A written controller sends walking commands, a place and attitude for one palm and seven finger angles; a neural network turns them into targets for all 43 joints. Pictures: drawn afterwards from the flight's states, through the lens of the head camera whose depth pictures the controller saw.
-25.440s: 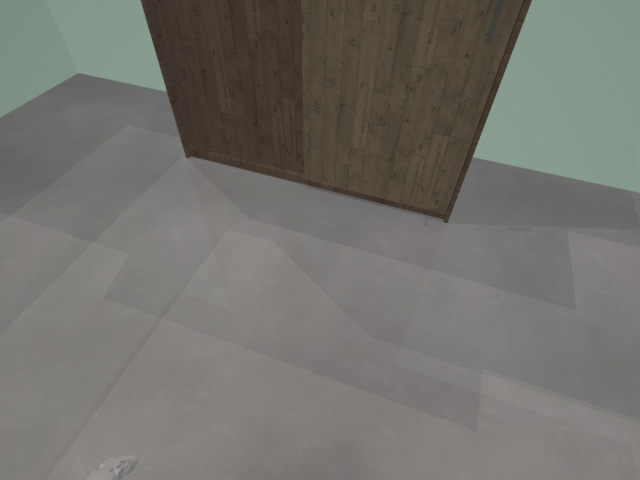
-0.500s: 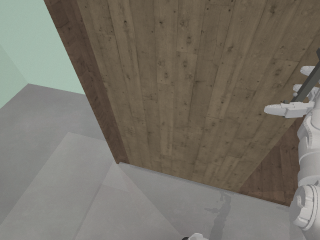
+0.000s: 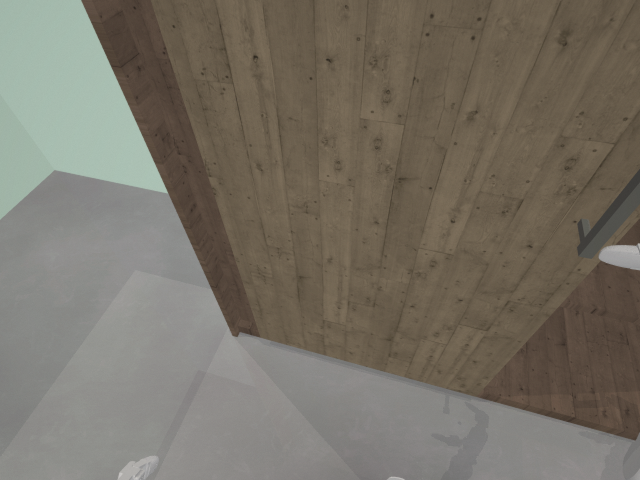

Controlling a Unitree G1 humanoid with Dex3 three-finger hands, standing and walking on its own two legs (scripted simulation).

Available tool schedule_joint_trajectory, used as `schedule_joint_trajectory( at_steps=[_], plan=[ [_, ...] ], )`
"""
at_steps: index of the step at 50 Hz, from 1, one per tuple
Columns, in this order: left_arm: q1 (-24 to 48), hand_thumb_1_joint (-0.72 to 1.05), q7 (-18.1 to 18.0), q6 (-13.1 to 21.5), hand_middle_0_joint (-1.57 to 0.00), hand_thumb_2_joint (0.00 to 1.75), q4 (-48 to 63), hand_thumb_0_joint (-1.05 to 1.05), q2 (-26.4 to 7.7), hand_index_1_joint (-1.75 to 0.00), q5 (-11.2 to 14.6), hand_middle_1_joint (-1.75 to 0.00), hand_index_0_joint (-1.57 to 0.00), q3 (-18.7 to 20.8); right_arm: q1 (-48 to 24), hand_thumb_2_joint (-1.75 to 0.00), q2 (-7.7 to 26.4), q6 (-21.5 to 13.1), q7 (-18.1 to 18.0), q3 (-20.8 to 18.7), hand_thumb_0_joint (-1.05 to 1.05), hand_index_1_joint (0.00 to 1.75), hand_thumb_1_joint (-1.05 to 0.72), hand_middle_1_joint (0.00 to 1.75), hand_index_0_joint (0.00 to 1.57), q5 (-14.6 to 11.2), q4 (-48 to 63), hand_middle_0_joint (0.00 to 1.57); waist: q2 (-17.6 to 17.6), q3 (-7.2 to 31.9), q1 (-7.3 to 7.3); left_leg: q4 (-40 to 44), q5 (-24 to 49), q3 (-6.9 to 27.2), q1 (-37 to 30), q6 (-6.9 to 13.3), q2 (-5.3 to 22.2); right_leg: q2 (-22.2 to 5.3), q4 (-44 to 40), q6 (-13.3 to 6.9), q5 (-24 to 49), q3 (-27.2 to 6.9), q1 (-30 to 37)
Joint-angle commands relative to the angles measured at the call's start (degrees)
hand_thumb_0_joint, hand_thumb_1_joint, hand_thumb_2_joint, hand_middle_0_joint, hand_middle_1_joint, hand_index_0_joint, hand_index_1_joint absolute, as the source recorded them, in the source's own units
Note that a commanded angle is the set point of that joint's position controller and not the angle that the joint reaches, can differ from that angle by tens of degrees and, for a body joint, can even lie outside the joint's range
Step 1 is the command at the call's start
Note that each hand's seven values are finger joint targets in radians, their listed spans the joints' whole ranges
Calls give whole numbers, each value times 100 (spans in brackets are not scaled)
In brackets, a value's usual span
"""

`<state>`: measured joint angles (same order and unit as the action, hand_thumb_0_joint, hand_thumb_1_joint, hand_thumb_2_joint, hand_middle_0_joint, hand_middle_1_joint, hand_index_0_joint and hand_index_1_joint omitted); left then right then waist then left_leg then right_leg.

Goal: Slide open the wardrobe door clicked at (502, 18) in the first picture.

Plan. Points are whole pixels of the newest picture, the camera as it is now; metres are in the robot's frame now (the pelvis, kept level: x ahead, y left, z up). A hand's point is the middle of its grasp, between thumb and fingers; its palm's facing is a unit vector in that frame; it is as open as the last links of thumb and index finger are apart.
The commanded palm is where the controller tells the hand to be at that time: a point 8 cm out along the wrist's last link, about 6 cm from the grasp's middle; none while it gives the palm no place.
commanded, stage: slip the hand off the handle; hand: right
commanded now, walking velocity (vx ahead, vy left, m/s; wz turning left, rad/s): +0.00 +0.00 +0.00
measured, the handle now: (620, 194) +0.46 -0.31 +0.13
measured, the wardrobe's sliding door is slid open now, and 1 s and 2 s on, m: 0.56 0.56 0.56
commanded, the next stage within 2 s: draw the hand back to the body in 1.04 s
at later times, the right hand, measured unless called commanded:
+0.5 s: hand out of the picture +0.35 -0.35 +0.12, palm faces +0.48 +0.86 -0.15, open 14.6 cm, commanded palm +0.30 -0.38 +0.14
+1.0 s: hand out of the picture +0.29 -0.34 +0.14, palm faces +0.47 +0.87 -0.14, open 14.7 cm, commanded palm +0.24 -0.37 +0.14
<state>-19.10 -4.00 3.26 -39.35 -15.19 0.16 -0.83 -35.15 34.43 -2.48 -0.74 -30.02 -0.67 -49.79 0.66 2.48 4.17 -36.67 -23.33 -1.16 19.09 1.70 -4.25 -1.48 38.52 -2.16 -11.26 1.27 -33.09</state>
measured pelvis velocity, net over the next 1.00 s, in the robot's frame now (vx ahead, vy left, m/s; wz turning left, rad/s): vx -0.03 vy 0.00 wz -0.05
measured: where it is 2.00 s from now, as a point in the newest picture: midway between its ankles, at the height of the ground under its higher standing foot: outside the picture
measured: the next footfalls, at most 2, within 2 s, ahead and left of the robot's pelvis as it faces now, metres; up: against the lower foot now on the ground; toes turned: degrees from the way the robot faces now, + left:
none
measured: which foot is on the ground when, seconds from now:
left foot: down 0.00-1.00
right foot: down 0.00-1.00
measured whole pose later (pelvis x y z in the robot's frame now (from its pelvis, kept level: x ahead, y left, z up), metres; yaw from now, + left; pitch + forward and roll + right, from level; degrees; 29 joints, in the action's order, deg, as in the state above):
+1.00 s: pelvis -0.03 +0.00 +0.00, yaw -3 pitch +0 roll +3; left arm -11.5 -7.7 11.2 -39.7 -13.7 1.9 -3.7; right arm -14.1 25.6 0.6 2.0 -24.1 -7.9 -21.3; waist 1.9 0.7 -1.4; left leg -34.1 -20.9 -3.3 12.9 1.4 -3.3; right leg 0.2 34.4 -2.4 -7.3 -0.9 -26.8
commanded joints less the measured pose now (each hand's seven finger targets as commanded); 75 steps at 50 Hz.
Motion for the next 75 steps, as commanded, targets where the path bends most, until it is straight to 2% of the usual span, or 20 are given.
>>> schedule_joint_trajectory(
  at_steps=[1,6,11,13,17,18,23,26,34,41,44,47,53,58,59,61,64,68,73,75],
  plan=[
    [-355,90,-95,141,-20,90,411,0,-1047,-30,55,-30,-20,386,-2364,-20,2271,-513,276,-209,0,115,55,115,25,-41,1447,25,698,1679,29,605,1737,195,876,-197,73,33,-168,-118,914,-354,2314],
    [-469,90,-149,193,-20,90,254,0,-1100,-30,115,-30,-20,409,-2736,-20,2032,-696,747,153,0,115,55,115,25,-250,1155,25,880,1595,197,700,1277,171,1353,-153,41,3,-159,-111,685,-525,2595],
    [-386,90,-122,258,-20,90,396,0,-1089,-30,194,-30,-20,464,-1765,-20,1572,-547,927,306,0,115,55,115,25,-513,1525,25,935,2075,-104,670,1411,84,1143,-94,27,11,-219,-91,1020,-627,2948],
    [-349,90,-119,266,-20,90,470,0,-1108,-30,201,-30,-20,462,-1337,-20,1747,-474,839,-11,0,115,55,115,25,-592,1708,25,634,2044,-216,661,1622,68,932,-98,26,22,-226,-119,1197,-617,2817],
    [-10,90,-27,330,-20,90,779,0,-1019,-30,202,-30,-20,438,-273,-20,1763,-423,511,-436,0,115,55,115,25,-659,2835,25,679,2129,-518,565,1846,1,571,-98,16,37,-328,-97,1497,-558,2808],
    [28,90,-29,343,-20,90,805,0,-1024,-30,184,-30,-20,417,-46,-20,2009,-406,401,-707,0,115,55,115,25,-646,2950,25,560,2007,-564,547,1895,15,461,-99,21,35,-318,-113,1469,-543,2652],
    [399,90,-85,372,-20,90,943,0,-903,-30,179,-30,-20,353,324,-20,1854,-194,198,-801,0,115,55,115,25,-632,3711,25,574,1496,-529,617,1650,40,418,-132,21,32,-423,-123,1036,-403,2355],
    [579,90,-154,434,-20,90,957,0,-834,-30,202,-30,-20,320,512,-20,1441,-63,289,-474,0,115,55,115,25,-676,4057,25,897,1378,-456,715,1292,13,612,-115,-5,3,-537,-87,770,-427,2560],
    [861,90,-413,716,-20,90,804,0,-799,-30,311,-30,-20,214,231,-20,573,181,653,407,0,115,55,115,25,-954,4056,25,475,805,-257,1005,396,23,989,-124,59,2,-893,-63,-595,-694,2528],
    [1158,90,-444,955,-20,90,757,0,-744,-30,257,-30,-20,91,54,-20,773,17,365,315,0,115,55,115,25,-812,4331,25,670,965,-401,1066,-112,51,838,-94,136,37,-1134,-2,-1307,-819,2550],
    [1182,90,-449,1011,-20,90,698,0,-738,-30,198,-30,-20,58,-65,-20,1134,-100,212,6,0,115,55,115,25,-738,4289,25,761,1006,-449,1091,-213,73,709,-84,146,43,-1168,16,-1387,-816,2465],
    [1225,90,-425,1088,-20,90,681,0,-702,-30,175,-30,-20,37,89,-20,845,-126,175,189,0,115,55,115,25,-726,4218,25,938,952,-484,1089,-218,19,675,-64,140,44,-1248,50,-1516,-840,2524],
    [1164,90,-440,1095,-20,90,698,0,-742,-30,240,-30,-20,43,445,-20,812,228,355,213,0,115,55,115,25,-843,3827,25,435,665,-493,1253,-14,57,502,-95,161,63,-1183,-13,-1135,-691,2269],
    [1100,90,-392,1127,-20,90,716,0,-764,-30,201,-30,-20,94,577,-20,873,195,321,56,0,115,55,115,25,-873,4221,25,445,946,-538,1214,424,62,401,-95,145,75,-1049,-37,-504,-635,2492],
    [1018,90,-424,1153,-20,90,645,0,-876,-30,290,-30,-20,129,668,-20,580,32,1012,311,0,115,55,115,25,-1492,4317,25,282,1155,-312,1251,805,102,199,-72,159,61,-1020,-16,-101,-617,2819],
    [1101,90,-464,1247,-20,90,756,0,-813,-30,324,-30,-20,137,893,-20,1000,-151,1591,-77,0,115,55,115,25,-1739,4680,25,421,1548,-586,1140,1439,124,-76,-90,129,119,-856,-47,503,-533,3074],
    [1157,90,-479,1340,-20,90,854,0,-819,-30,352,-30,-20,88,1445,-20,1181,-290,2238,-292,0,115,55,115,25,-2015,4718,25,613,1388,-606,1076,1839,140,-49,-148,140,142,-791,-58,761,-488,3102],
    [1245,90,-391,1429,-20,90,1066,0,-783,-30,385,-30,-20,103,2488,-20,1133,48,2163,-723,0,115,55,115,25,-2173,4633,25,449,761,-861,1151,1512,92,45,-175,162,132,-887,-65,486,-479,2684],
    [1466,90,-342,1478,-20,90,1283,0,-733,-30,449,-30,-20,87,2486,-20,387,393,1866,-195,0,115,55,115,25,-2223,5388,25,364,628,-737,1224,1108,105,247,-202,164,71,-972,-27,196,-509,2784],
    [1432,90,-354,1489,-20,90,1238,0,-763,-30,432,-30,-20,89,2242,-20,491,363,1800,-151,0,115,55,115,25,-2133,5743,25,479,736,-658,1228,1106,99,327,-204,140,60,-998,-36,215,-542,2932]
  ],
)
